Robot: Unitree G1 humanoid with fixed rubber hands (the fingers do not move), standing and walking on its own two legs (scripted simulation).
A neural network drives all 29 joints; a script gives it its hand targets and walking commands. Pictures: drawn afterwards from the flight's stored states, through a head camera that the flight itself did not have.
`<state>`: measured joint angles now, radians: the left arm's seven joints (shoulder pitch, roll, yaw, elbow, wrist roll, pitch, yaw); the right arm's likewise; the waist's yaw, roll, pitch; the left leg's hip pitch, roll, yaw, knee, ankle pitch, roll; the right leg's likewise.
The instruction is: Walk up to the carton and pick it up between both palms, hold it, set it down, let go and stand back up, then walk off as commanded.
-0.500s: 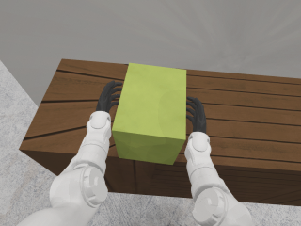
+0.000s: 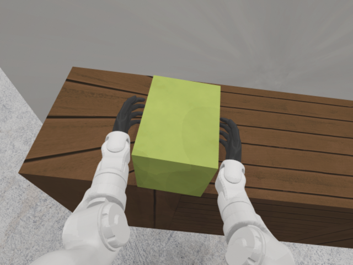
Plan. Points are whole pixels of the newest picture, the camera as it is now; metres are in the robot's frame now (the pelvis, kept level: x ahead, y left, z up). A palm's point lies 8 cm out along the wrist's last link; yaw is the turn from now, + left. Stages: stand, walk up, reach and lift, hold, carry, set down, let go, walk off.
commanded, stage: reach and lift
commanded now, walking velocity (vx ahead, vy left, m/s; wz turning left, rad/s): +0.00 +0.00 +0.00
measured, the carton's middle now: (177, 137) +0.42 +0.01 -0.02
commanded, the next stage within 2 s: none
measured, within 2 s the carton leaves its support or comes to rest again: leaves its support in 0.72 s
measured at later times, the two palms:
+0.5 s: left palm (123, 128) +0.40 +0.15 +0.03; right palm (231, 154) +0.36 -0.11 +0.02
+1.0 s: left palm (127, 126) +0.40 +0.14 +0.04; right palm (236, 158) +0.35 -0.12 +0.02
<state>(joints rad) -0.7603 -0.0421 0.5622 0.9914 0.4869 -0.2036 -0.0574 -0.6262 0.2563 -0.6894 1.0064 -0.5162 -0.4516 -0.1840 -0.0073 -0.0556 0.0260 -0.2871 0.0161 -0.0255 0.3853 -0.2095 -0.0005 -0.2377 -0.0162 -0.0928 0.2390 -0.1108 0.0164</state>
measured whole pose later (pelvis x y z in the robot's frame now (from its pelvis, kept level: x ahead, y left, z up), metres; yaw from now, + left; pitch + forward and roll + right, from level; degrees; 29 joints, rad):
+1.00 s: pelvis -0.01 +0.00 +0.00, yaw -1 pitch +10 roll -2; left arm -0.83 0.00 0.43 1.17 0.39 -0.36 0.02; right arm -0.64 0.17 -0.63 1.19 -0.40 -0.64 -0.23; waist 0.02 -0.06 -0.05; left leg -0.39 0.03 -0.01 0.40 -0.19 -0.01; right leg -0.34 0.00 -0.08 0.24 -0.08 0.01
